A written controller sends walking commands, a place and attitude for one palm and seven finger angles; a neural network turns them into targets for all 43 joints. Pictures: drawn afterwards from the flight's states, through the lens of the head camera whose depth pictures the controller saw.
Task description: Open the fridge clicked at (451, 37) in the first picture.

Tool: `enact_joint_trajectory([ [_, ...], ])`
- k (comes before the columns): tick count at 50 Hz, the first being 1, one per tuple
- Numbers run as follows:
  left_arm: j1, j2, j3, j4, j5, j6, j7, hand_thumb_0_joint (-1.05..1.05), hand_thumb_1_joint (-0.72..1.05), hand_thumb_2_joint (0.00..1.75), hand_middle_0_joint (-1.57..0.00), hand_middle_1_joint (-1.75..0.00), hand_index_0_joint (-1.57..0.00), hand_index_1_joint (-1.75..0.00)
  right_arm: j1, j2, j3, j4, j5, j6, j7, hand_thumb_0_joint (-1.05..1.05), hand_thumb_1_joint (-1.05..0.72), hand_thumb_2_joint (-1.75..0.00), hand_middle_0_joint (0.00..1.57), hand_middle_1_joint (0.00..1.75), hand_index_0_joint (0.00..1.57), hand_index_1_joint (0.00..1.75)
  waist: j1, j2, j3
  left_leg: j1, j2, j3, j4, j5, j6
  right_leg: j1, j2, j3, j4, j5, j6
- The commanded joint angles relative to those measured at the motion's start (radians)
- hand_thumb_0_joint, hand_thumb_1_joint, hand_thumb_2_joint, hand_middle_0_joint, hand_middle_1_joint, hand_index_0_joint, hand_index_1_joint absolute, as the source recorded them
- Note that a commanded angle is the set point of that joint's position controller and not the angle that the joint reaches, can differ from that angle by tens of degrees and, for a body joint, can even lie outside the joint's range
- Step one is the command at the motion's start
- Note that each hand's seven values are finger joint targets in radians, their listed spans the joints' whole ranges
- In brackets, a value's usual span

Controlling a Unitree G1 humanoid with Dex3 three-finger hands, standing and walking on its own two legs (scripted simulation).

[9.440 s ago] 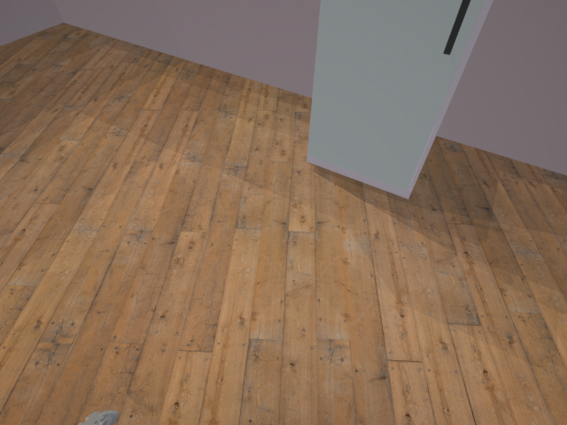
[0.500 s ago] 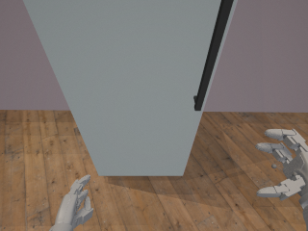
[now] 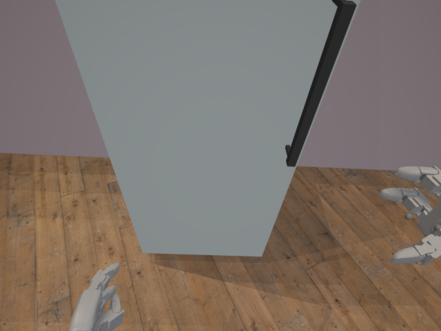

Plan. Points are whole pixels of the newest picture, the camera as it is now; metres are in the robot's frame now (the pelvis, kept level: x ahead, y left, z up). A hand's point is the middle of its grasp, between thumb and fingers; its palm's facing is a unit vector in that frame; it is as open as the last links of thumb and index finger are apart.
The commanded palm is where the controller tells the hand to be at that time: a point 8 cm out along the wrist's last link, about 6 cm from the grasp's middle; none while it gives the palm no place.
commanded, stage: raise the hand to about handle height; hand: right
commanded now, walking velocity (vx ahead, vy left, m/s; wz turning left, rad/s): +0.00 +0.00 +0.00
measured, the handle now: (309, 96) +0.54 -0.17 +0.18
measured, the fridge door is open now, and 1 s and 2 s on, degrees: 0 0 0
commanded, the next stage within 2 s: move the hooked fingers beside the handle in 0.30 s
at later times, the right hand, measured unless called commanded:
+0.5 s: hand (406, 217) +0.27 -0.27 +0.14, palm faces +0.04 +1.00 -0.03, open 14.0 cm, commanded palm +0.25 -0.32 +0.14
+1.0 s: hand (381, 184) +0.34 -0.27 +0.13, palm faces +0.01 +1.00 +0.01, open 14.0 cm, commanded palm +0.32 -0.31 +0.14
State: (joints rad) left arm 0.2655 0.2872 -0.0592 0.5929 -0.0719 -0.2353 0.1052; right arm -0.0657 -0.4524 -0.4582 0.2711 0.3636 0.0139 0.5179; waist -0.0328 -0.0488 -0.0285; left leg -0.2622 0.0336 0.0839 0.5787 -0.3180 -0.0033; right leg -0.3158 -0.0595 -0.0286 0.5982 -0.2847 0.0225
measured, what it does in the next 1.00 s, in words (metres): stands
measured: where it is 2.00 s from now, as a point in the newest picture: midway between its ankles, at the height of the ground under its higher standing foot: outside the picture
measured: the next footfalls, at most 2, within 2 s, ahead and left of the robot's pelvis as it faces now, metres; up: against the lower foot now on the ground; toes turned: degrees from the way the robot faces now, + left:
none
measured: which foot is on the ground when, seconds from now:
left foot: down 0.00-1.00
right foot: down 0.00-1.00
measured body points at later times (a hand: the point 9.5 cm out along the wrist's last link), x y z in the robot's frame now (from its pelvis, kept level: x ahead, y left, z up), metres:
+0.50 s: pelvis +0.00 +0.00 +0.00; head -0.01 +0.02 +0.45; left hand +0.18 +0.23 -0.07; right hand +0.26 -0.33 +0.14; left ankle -0.01 +0.12 -0.73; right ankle +0.02 -0.13 -0.73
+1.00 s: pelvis -0.01 -0.01 +0.00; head +0.01 +0.00 +0.45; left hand +0.14 +0.25 -0.09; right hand +0.34 -0.32 +0.13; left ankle -0.01 +0.12 -0.73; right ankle +0.02 -0.13 -0.73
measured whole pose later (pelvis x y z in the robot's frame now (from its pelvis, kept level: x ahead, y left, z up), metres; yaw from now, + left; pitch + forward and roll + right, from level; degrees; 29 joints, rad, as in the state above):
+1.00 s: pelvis -0.01 -0.01 +0.00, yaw +0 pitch +2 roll +1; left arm 0.29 0.28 -0.06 0.62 -0.07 -0.19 0.12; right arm -0.36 -0.45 -0.41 0.56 0.29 -0.05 0.46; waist 0.00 -0.03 -0.03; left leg -0.32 0.04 0.07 0.60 -0.31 -0.01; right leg -0.37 -0.05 -0.04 0.62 -0.28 0.01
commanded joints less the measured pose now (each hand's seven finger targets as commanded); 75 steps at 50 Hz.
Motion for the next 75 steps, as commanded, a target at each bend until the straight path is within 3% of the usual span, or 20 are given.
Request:
enact_joint_trajectory([
  [1,-0.107,0.11,0.051,-0.173,0.005,-0.063,0.012,0.0,0.9,0.9,-0.2,-0.3,-0.2,-0.3,-0.236,-0.279,-0.118,-0.264,0.023,-0.082,-0.029,0.0,0.5,-0.3,0.3,1.2,0.3,1.2,-0.013,-0.035,-0.192,0.027,-0.04,-0.038,-0.089,0.229,0.013,0.117,0.065,0.02,-0.075,0.176,-0.047],
  [4,-0.104,0.109,0.051,-0.164,0.007,-0.064,0.017,0.0,0.9,0.9,-0.2,-0.3,-0.2,-0.3,-0.241,-0.28,-0.123,-0.258,0.022,-0.092,-0.044,0.0,0.5,-0.3,0.3,1.2,0.3,1.2,-0.009,0.001,-0.162,0.02,-0.041,-0.044,-0.101,0.214,0.009,0.105,0.062,0.017,-0.08,0.159,-0.049],
  [7,-0.106,0.105,0.047,-0.158,0.004,-0.067,0.025,0.0,0.9,0.9,-0.2,-0.3,-0.2,-0.3,-0.262,-0.262,-0.1,-0.255,0.011,-0.091,-0.047,0.0,0.5,-0.3,0.3,1.2,0.3,1.2,-0.005,-0.075,-0.142,0.009,-0.042,-0.036,-0.107,0.187,0.015,0.122,0.065,0.021,-0.097,0.137,-0.045],
  [8,-0.101,0.109,0.049,-0.159,0.006,-0.066,0.026,0.0,0.9,0.9,-0.2,-0.3,-0.2,-0.3,-0.253,-0.265,-0.097,-0.252,0.011,-0.088,-0.047,0.0,0.5,-0.3,0.3,1.2,0.3,1.2,-0.005,-0.013,-0.147,0.019,-0.045,-0.036,-0.109,0.197,0.011,0.12,0.061,0.02,-0.093,0.148,-0.048],
  [14,-0.102,0.11,0.049,-0.15,0.005,-0.064,0.024,0.0,0.9,0.9,-0.2,-0.3,-0.2,-0.3,-0.231,-0.255,-0.097,-0.208,0.024,-0.071,-0.023,0.0,0.5,-0.3,0.3,1.2,0.3,1.2,-0.004,0.013,-0.15,0.024,-0.04,-0.043,-0.104,0.258,0.005,0.112,0.064,0.018,-0.083,0.174,-0.05],
  [16,-0.109,0.107,0.047,-0.155,0.002,-0.064,0.023,0.0,0.9,0.9,-0.2,-0.3,-0.2,-0.3,-0.251,-0.247,-0.084,-0.228,0.02,-0.074,-0.022,0.0,0.5,-0.3,0.3,1.2,0.3,1.2,-0.004,-0.037,-0.151,0.016,-0.042,-0.038,-0.104,0.236,0.009,0.121,0.066,0.018,-0.089,0.161,-0.046],
  [20,-0.106,0.108,0.048,-0.155,0.004,-0.062,0.023,0.0,0.9,0.9,-0.2,-0.3,-0.2,-0.3,-0.245,-0.253,-0.094,-0.218,0.021,-0.075,-0.024,0.0,0.5,-0.3,0.3,1.2,0.3,1.2,-0.004,0.011,-0.16,0.021,-0.043,-0.035,-0.1,0.25,0.007,0.121,0.064,0.02,-0.088,0.173,-0.049],
  [26,-0.098,0.11,0.045,-0.133,0.002,-0.054,0.037,0.0,0.9,0.9,-0.2,-0.3,-0.2,-0.3,-0.414,-0.245,-0.048,-0.147,0.002,-0.086,-0.038,0.0,0.5,-0.3,0.3,1.2,0.3,1.2,0.025,-0.013,-0.129,-0.029,-0.044,-0.039,-0.114,0.171,0.009,0.116,0.066,0.027,-0.091,0.111,-0.046],
  [31,-0.095,0.112,0.046,-0.13,0.005,-0.049,0.04,0.0,0.9,0.9,-0.2,-0.3,-0.2,-0.3,-0.468,-0.262,-0.046,-0.097,-0.014,-0.103,-0.041,0.0,0.5,-0.3,0.3,1.2,0.3,1.2,0.019,-0.032,-0.188,-0.007,-0.038,-0.041,-0.099,0.199,0.015,0.128,0.066,0.027,-0.084,0.136,-0.046],
  [33,-0.089,0.117,0.048,-0.131,0.008,-0.043,0.036,0.0,0.9,0.9,-0.2,-0.3,-0.2,-0.3,-0.444,-0.289,-0.074,-0.06,-0.011,-0.106,-0.042,0.0,0.5,-0.3,0.3,1.2,0.3,1.2,0.009,0.02,-0.194,0.012,-0.038,-0.046,-0.096,0.217,0.013,0.103,0.062,0.023,-0.076,0.15,-0.047],
  [40,-0.076,0.121,0.05,-0.139,0.004,-0.027,0.03,0.0,0.9,0.9,-0.2,-0.3,-0.2,-0.3,-0.549,-0.27,-0.035,0.011,-0.026,-0.108,-0.043,0.0,0.5,-0.3,0.3,1.2,0.3,1.2,0.023,-0.04,-0.207,-0.023,-0.038,-0.044,-0.08,0.212,0.018,0.097,0.062,0.019,-0.069,0.141,-0.045],
  [43,-0.059,0.128,0.054,-0.133,0.004,-0.02,0.03,0.0,0.9,0.9,-0.2,-0.3,-0.2,-0.3,-0.587,-0.263,-0.018,0.046,-0.03,-0.117,-0.05,0.0,0.5,-0.3,0.3,1.2,0.3,1.2,0.035,0.018,-0.195,-0.044,-0.043,-0.04,-0.083,0.182,0.016,0.08,0.056,0.022,-0.068,0.121,-0.048],
  [47,-0.04,0.133,0.059,-0.122,0.006,-0.011,0.027,0.0,0.9,0.9,-0.2,-0.3,-0.2,-0.3,-0.678,-0.282,-0.018,0.068,-0.053,-0.132,-0.066,0.0,0.5,-0.3,0.3,1.2,0.3,1.2,0.039,-0.047,-0.231,-0.053,-0.042,-0.037,-0.068,0.184,0.023,0.095,0.059,0.031,-0.066,0.128,-0.044],
  [53,-0.013,0.14,0.063,-0.118,0.013,0.011,0.015,0.0,0.9,0.9,-0.2,-0.3,-0.2,-0.3,-0.642,-0.318,-0.06,0.129,-0.055,-0.143,-0.082,0.0,0.5,-0.3,0.3,1.2,0.3,1.2,0.026,0.018,-0.259,-0.016,-0.046,-0.036,-0.049,0.257,0.022,0.068,0.055,0.024,-0.051,0.182,-0.047],
  [55,-0.011,0.141,0.062,-0.114,0.009,0.022,0.014,0.0,0.9,0.9,-0.2,-0.3,-0.2,-0.3,-0.691,-0.313,-0.047,0.171,-0.064,-0.138,-0.08,0.0,0.5,-0.3,0.3,1.2,0.3,1.2,0.041,0.01,-0.226,-0.045,-0.045,-0.037,-0.048,0.243,0.02,0.048,0.054,0.024,-0.053,0.159,-0.047],
  [60,0.007,0.14,0.068,-0.114,0.012,0.036,0.011,0.0,0.9,0.9,-0.2,-0.3,-0.2,-0.3,-0.78,-0.303,-0.021,0.147,-0.073,-0.163,-0.083,0.0,0.5,-0.3,0.3,1.2,0.3,1.2,0.054,-0.04,-0.289,-0.053,-0.048,-0.04,-0.034,0.271,0.023,0.084,0.054,0.023,-0.032,0.194,-0.047],
  [63,0.025,0.145,0.069,-0.102,0.011,0.047,0.011,0.0,0.9,0.9,-0.2,-0.3,-0.2,-0.3,-0.804,-0.284,0.001,0.231,-0.069,-0.166,-0.079,0.0,0.5,-0.3,0.3,1.2,0.3,1.2,0.071,0.025,-0.243,-0.079,-0.052,-0.036,-0.038,0.248,0.021,0.05,0.052,0.024,-0.025,0.167,-0.051],
  [67,0.036,0.147,0.071,-0.096,0.014,0.058,0.009,0.0,0.9,0.9,-0.2,-0.3,-0.2,-0.3,-0.911,-0.276,0.036,0.244,-0.096,-0.18,-0.084,0.0,0.5,-0.3,0.3,1.2,0.3,1.2,0.078,-0.06,-0.292,-0.104,-0.049,-0.037,-0.023,0.239,0.027,0.076,0.054,0.035,-0.018,0.175,-0.044],
  [73,0.069,0.155,0.075,-0.077,0.018,0.082,0.002,0.0,0.9,0.9,-0.2,-0.3,-0.2,-0.3,-0.935,-0.311,0.007,0.356,-0.101,-0.194,-0.107,0.0,0.5,-0.3,0.3,1.2,0.3,1.2,0.082,0.023,-0.298,-0.103,-0.052,-0.036,-0.015,0.247,0.024,0.036,0.05,0.034,0.0,0.176,-0.05],
  [75,0.073,0.156,0.071,-0.07,0.017,0.095,0.002,0.0,0.9,0.9,-0.2,-0.3,-0.2,-0.3,-1.008,-0.319,0.021,0.407,-0.119,-0.196,-0.112,0.0,0.5,-0.3,0.3,1.2,0.3,1.2,0.1,-0.005,-0.28,-0.127,-0.047,-0.043,-0.011,0.232,0.019,0.008,0.052,0.028,0.003,0.148,-0.049],
])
